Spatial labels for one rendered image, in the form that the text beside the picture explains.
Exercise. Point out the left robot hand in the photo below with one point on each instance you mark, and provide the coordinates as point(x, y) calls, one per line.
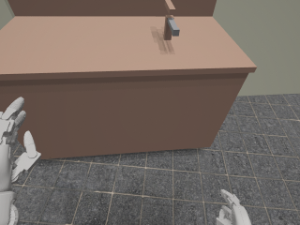
point(10, 122)

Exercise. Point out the tap lever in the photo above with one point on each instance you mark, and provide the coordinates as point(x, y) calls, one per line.
point(175, 30)

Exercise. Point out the robot left forearm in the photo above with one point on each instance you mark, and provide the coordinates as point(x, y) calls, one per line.
point(9, 213)

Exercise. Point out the right robot hand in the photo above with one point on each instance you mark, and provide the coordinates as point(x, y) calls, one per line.
point(237, 216)

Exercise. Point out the counter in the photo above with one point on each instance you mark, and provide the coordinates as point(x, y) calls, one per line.
point(106, 77)

